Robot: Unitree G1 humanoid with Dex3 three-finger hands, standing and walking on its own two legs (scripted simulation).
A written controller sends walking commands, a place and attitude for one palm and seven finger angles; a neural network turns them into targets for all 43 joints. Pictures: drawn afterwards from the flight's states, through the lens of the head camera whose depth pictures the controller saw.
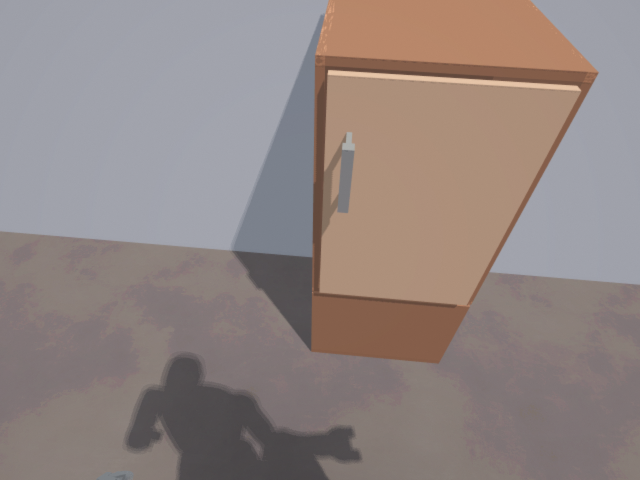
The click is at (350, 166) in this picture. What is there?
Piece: cupboard door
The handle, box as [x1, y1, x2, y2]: [337, 132, 354, 212]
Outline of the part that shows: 351,132 347,132 346,142 342,144 337,211 347,212 354,150 354,144 351,142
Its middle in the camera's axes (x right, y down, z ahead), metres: +0.05 -0.12 +0.71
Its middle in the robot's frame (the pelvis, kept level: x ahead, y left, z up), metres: +0.62 -0.01 +0.04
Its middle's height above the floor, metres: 0.81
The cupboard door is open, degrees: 0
